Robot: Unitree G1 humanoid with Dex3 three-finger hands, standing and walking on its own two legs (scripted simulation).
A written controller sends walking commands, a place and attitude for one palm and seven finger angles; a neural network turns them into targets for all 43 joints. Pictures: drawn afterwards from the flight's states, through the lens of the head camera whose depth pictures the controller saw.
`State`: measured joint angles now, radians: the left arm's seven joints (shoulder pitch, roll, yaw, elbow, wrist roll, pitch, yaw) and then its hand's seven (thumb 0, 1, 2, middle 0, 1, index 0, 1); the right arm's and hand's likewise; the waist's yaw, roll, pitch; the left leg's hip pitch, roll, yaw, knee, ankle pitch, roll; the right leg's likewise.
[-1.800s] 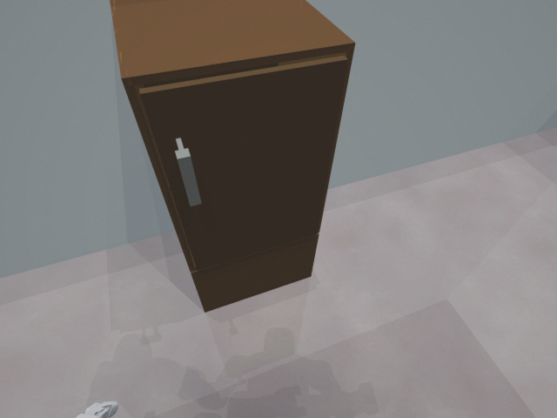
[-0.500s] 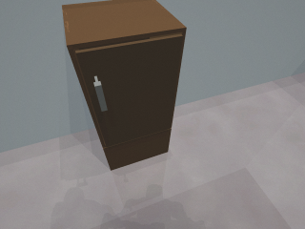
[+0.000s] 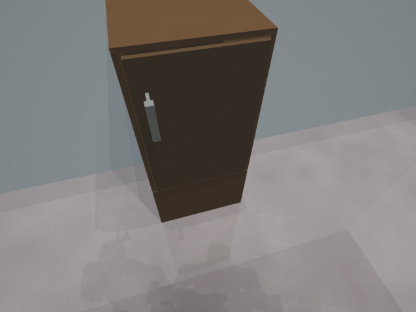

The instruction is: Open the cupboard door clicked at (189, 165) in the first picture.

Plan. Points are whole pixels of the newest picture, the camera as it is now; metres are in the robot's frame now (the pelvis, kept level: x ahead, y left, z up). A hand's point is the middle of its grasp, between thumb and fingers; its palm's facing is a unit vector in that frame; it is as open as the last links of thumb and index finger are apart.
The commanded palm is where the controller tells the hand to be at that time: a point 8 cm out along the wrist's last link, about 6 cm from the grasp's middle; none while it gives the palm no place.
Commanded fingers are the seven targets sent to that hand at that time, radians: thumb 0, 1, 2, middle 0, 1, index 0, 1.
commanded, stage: turn to face it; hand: left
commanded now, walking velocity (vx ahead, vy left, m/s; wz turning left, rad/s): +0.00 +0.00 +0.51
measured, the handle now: (151, 117) +0.61 +0.20 -0.01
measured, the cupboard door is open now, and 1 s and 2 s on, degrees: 0 0 0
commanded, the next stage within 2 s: take the last steps up to it in 0.52 s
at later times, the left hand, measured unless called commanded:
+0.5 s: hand out of the picture +0.00 +0.23 -0.17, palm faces +0.21 -0.95 -0.24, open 7.4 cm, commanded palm none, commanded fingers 0.00 0.90 0.90 -0.20 -0.30 -0.20 -0.30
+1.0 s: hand out of the picture -0.08 +0.09 -0.17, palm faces +0.36 -0.92 -0.13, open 7.4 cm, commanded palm none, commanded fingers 0.00 0.90 0.90 -0.20 -0.30 -0.20 -0.30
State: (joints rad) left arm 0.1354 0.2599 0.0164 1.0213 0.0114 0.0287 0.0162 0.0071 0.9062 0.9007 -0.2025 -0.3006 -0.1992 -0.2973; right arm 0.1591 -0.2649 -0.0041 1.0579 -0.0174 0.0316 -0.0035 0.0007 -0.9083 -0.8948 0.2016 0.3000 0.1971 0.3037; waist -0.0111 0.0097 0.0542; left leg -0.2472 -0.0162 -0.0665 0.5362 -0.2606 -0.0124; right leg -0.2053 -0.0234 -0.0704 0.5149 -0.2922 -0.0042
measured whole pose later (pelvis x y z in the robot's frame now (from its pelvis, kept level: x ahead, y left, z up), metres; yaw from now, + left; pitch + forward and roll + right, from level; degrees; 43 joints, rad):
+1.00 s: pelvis +0.01 -0.04 +0.01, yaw +16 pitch +1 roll +0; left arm 0.40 0.11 0.03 1.08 0.03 0.00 0.00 0.01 0.91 0.90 -0.20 -0.30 -0.20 -0.30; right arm 0.23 -0.16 -0.05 1.07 -0.03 0.01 -0.02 0.00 -0.91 -0.90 0.20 0.30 0.19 0.30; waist 0.04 0.00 0.02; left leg -0.30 0.06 0.06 0.70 -0.42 0.00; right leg -0.14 0.06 -0.08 0.39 -0.26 -0.09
